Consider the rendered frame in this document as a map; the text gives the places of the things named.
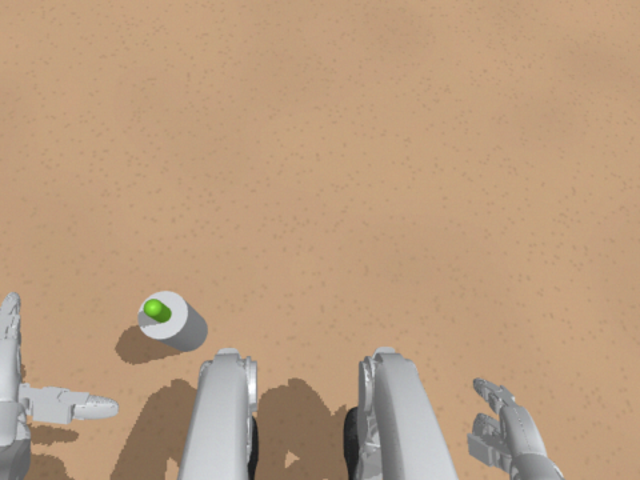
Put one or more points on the bottle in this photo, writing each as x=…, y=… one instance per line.
x=166, y=317

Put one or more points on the right robot arm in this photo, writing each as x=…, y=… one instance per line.
x=531, y=466

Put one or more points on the left robot hand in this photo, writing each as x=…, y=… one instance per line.
x=49, y=404

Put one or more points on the right robot hand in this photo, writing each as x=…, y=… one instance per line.
x=496, y=443

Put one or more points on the right robot foot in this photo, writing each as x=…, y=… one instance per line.
x=351, y=443

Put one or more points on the left robot arm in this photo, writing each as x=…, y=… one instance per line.
x=15, y=441

